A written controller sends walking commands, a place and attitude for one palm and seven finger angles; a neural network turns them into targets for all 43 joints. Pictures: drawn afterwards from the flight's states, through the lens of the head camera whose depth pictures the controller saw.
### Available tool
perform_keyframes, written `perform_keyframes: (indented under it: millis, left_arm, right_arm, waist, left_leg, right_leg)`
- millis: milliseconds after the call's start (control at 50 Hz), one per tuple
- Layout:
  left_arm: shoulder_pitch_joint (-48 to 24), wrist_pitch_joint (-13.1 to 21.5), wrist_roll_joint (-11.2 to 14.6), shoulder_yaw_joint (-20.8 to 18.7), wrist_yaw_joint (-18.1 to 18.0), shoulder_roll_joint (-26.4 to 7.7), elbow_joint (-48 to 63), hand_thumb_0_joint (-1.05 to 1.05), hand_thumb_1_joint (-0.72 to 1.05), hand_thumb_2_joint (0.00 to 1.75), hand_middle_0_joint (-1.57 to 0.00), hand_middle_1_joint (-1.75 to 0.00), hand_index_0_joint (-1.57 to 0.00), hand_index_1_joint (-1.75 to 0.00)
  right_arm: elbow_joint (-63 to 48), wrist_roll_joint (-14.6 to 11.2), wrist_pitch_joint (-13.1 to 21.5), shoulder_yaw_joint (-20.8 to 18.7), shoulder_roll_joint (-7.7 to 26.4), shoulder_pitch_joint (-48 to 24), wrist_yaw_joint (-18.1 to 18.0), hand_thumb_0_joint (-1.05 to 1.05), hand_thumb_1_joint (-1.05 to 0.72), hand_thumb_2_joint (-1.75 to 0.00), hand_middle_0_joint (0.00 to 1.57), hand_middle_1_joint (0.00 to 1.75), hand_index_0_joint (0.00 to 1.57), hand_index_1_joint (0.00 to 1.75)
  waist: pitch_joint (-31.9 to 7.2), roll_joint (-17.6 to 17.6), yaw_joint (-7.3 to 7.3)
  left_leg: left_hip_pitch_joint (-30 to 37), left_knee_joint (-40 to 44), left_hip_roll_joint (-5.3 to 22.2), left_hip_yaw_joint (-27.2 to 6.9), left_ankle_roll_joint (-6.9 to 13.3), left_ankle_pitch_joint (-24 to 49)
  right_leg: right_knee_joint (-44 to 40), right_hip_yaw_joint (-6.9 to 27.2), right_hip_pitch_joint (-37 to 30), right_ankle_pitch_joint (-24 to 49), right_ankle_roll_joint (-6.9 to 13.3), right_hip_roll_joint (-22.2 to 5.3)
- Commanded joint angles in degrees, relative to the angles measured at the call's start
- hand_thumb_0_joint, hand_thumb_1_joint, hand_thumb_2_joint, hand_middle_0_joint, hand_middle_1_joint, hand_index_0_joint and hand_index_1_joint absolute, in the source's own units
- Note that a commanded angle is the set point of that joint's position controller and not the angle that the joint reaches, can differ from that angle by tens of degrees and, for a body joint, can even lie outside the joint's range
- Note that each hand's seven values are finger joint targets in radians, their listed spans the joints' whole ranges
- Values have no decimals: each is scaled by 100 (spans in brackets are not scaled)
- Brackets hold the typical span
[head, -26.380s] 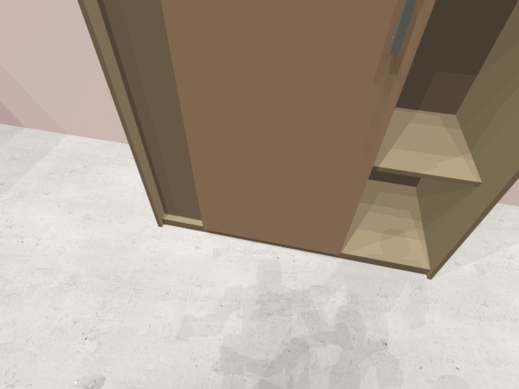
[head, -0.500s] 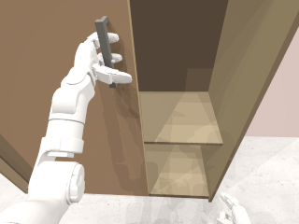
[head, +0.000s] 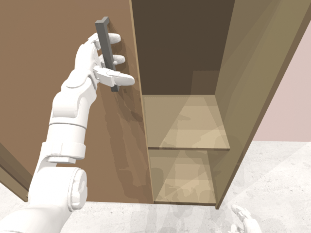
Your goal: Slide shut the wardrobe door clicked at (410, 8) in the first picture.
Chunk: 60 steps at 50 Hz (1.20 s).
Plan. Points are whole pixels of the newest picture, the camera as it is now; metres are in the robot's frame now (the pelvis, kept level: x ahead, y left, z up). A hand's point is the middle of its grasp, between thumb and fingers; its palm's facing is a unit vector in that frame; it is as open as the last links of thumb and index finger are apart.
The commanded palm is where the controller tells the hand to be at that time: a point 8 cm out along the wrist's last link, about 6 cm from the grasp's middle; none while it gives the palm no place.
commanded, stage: slide the fingers in behind the handle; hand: left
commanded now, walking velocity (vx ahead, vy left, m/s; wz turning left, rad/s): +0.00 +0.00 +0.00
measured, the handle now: (110, 56) +0.46 +0.13 +0.27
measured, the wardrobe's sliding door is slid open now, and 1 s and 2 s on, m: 0.39 0.39 0.39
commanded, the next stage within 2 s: grip the handle and tug to test in 0.24 s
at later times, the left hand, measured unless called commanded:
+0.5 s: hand (113, 64) +0.42 +0.12 +0.27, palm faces +0.00 -1.00 +0.00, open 13.4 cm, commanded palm +0.39 +0.16 +0.27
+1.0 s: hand (114, 62) +0.42 +0.11 +0.27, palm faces +0.01 -1.00 +0.01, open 5.9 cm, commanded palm +0.40 +0.17 +0.27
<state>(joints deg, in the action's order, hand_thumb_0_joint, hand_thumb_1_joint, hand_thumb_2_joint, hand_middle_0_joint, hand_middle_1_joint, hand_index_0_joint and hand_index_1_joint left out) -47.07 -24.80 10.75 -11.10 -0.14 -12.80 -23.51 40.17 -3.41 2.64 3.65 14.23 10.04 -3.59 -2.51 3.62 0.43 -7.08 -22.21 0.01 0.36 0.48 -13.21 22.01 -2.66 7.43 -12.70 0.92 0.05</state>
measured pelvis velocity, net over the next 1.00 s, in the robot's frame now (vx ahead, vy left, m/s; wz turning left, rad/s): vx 0.00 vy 0.01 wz -0.01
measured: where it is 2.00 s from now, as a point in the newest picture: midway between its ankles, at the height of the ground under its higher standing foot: outside the picture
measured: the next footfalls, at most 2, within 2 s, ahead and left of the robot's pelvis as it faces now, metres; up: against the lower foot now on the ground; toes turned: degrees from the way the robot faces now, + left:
none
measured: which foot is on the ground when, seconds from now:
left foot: down 0.00-1.00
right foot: down 0.00-1.00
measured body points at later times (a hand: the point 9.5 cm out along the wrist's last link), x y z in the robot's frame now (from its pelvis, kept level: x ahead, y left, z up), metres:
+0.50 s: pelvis +0.00 +0.01 +0.00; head -0.03 -0.01 +0.45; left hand +0.41 +0.17 +0.27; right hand +0.16 -0.22 -0.10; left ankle -0.01 +0.12 -0.74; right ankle -0.01 -0.11 -0.74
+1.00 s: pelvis +0.00 +0.01 +0.00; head -0.02 -0.02 +0.45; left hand +0.41 +0.17 +0.28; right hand +0.17 -0.23 -0.10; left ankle -0.01 +0.12 -0.74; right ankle -0.01 -0.11 -0.74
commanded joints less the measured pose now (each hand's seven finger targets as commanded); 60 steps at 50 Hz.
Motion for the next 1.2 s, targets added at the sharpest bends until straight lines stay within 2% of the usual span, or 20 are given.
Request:
perform_keyframes:
  millis: [0, 20, 40, 120, 160, 240, 300, 320, 380, 480, 520, 600, 740, 780, 820, 920, 1000, 1040, 1100, 1180]
  left_arm:
    - [-2819, 459, 5, -283, 12, -1162, 1160, 0, -50, 30, -30, -120, -30, -120]
    - [-2970, 472, 14, -76, 37, -942, 1207, 0, -50, 30, -30, -120, -30, -120]
    - [-3008, 475, 3, -216, 22, -1117, 1153, 0, -50, 30, -30, -120, -30, -120]
    - [-3126, 507, 5, -52, 26, -938, 1436, 0, -50, 30, -30, -120, -30, -120]
    - [-3010, 475, 48, -190, 25, -1037, 1385, 0, -50, 30, -30, -120, -30, -120]
    - [-2814, 442, 41, -252, 5, -1096, 1387, 0, -50, 30, -30, -120, -30, -120]
    - [-2785, 406, -10, -201, -37, -1062, 1324, 0, -50, 30, -30, -120, -30, -120]
    - [-2928, 396, -10, -91, -41, -964, 1321, 0, -50, 30, -30, -120, -30, -120]
    - [-3040, 359, 0, -102, -52, -985, 1249, 0, -36, 36, -32, -122, -32, -122]
    - [-3202, 478, 12, -56, -55, -888, 1573, 0, -13, 46, -34, -125, -34, -125]
    - [-3037, 512, 4, -139, -73, -987, 1621, 0, -3, 50, -35, -127, -35, -127]
    - [-2761, 360, 2, -187, -85, -971, 1231, 0, 15, 58, -37, -129, -37, -129]
    - [-3052, 310, -20, 43, -105, -774, 1430, 0, 48, 72, -41, -134, -41, -134]
    - [-3252, 353, -6, 46, -137, -750, 1477, 0, 57, 76, -42, -135, -42, -135]
    - [-3172, 424, 4, -219, -159, -1054, 1529, 0, 67, 80, -43, -137, -43, -137]
    - [-2885, 470, -32, -216, -120, -1033, 1473, 0, 90, 90, -45, -140, -45, -140]
    - [-2632, 356, -43, -241, -63, -1081, 1305, 0, 90, 90, -45, -140, -45, -140]
    - [-2879, 336, -24, -12, -19, -856, 1551, 0, 90, 90, -45, -140, -45, -140]
    - [-2753, 254, -10, -179, -76, -1003, 1440, 0, 90, 90, -45, -140, -45, -140]
    - [-2773, 301, -24, 95, -102, -646, 1917, 0, 90, 90, -45, -140, -45, -140]
  right_arm:
    - [-900, 10, 299, -219, 585, -793, -31, 0, -90, -90, 20, 30, 20, 30]
    - [-933, -5, 327, -211, 570, -805, -26, 0, -90, -90, 20, 30, 20, 30]
    - [-897, 0, 342, -231, 586, -761, -32, 0, -90, -90, 20, 30, 20, 30]
    - [-937, -5, 374, -236, 561, -784, -20, 0, -90, -90, 20, 30, 20, 30]
    - [-934, 5, 381, -236, 576, -780, -32, 0, -90, -90, 20, 30, 20, 30]
    - [-937, 5, 356, -229, 581, -811, -33, 0, -90, -90, 20, 30, 20, 30]
    - [-910, 10, 324, -223, 583, -800, -20, 0, -90, -90, 20, 30, 20, 30]
    - [-913, -3, 331, -215, 575, -806, -20, 0, -90, -90, 20, 30, 20, 30]
    - [-889, 1, 354, -225, 582, -775, -46, 0, -90, -90, 20, 30, 20, 30]
    - [-931, 24, 410, -225, 542, -775, -30, 0, -90, -90, 20, 30, 20, 30]
    - [-934, 25, 390, -228, 554, -794, -15, 0, -90, -90, 20, 30, 20, 30]
    - [-871, 28, 329, -227, 583, -779, -24, 0, -90, -90, 20, 30, 20, 30]
    - [-911, 7, 331, -221, 547, -828, -18, 0, -90, -90, 20, 30, 20, 30]
    - [-890, 20, 368, -233, 540, -794, -21, 0, -90, -90, 20, 30, 20, 30]
    - [-891, 45, 359, -231, 570, -771, -23, 0, -90, -90, 20, 30, 20, 30]
    - [-920, 42, 323, -228, 559, -766, -11, 0, -90, -90, 20, 30, 20, 30]
    - [-919, 23, 266, -236, 585, -785, -14, 0, -90, -90, 20, 30, 20, 30]
    - [-965, 3, 295, -238, 564, -808, -4, 0, -90, -90, 20, 30, 20, 30]
    - [-927, 18, 252, -228, 571, -824, -5, 0, -90, -90, 20, 30, 20, 30]
    - [-1017, 17, 295, -255, 522, -862, 38, 0, -90, -90, 20, 30, 20, 30]
  waist:
    - [-1466, -637, -28]
    - [-1360, -553, 38]
    - [-1386, -652, 41]
    - [-1572, -288, 56]
    - [-1628, -554, 22]
    - [-1599, -612, -15]
    - [-1416, -440, -30]
    - [-1347, -411, 32]
    - [-1383, -567, 65]
    - [-1743, -372, 34]
    - [-1750, -298, -4]
    - [-1415, -617, -18]
    - [-1422, -371, 48]
    - [-1512, -477, 77]
    - [-1666, -463, 7]
    - [-1642, -549, -29]
    - [-1459, -561, -36]
    - [-1482, -484, 36]
    - [-1428, -374, -34]
    - [-1762, -412, -6]
  left_leg:
    - [371, 107, -80, -28, 240, 1503]
    - [386, 113, -78, -31, 249, 1425]
    - [414, 117, -55, -52, 245, 1407]
    - [632, 82, -58, -75, 226, 1559]
    - [582, 97, -57, -78, 231, 1567]
    - [511, 124, -39, -59, 225, 1554]
    - [470, 129, -35, -63, 207, 1492]
    - [480, 142, -30, -77, 208, 1439]
    - [509, 145, -21, -84, 221, 1361]
    - [722, 111, -28, -103, 200, 1681]
    - [693, 115, -19, -93, 188, 1705]
    - [467, 146, -22, -71, 199, 1557]
    - [580, 139, -19, -68, 199, 1516]
    - [650, 121, -18, -106, 200, 1524]
    - [609, 138, -24, -100, 198, 1564]
    - [519, 132, -37, -51, 210, 1725]
    - [438, 110, -44, -37, 211, 1676]
    - [549, 110, -40, -55, 216, 1688]
    - [515, 95, -43, -76, 185, 1701]
    - [743, 42, -42, -75, 202, 2014]
  right_leg:
    - [-228, 76, -453, 1683, 48, 20]
    - [-251, 85, -325, 1611, 38, 21]
    - [-253, 77, -312, 1570, 36, 33]
    - [-222, 76, -278, 1628, 71, 39]
    - [-217, 75, -362, 1675, 55, 47]
    - [-217, 71, -399, 1639, 47, 45]
    - [-244, 53, -283, 1480, 67, 46]
    - [-259, 56, -202, 1427, 64, 49]
    - [-288, 71, -160, 1334, 49, 59]
    - [-196, 68, -319, 1631, 80, 57]
    - [-199, 72, -376, 1649, 86, 50]
    - [-259, 39, -309, 1521, 68, 60]
    - [-267, 67, -194, 1447, 72, 68]
    - [-256, 54, -168, 1437, 65, 76]
    - [-240, 76, -346, 1501, 77, 60]
    - [-200, 69, -489, 1800, 65, 44]
    - [-232, 52, -437, 1751, 69, 49]
    - [-226, 50, -350, 1765, 65, 64]
    - [-224, 29, -334, 1662, 94, 67]
    - [-130, 29, -424, 2015, 80, 70]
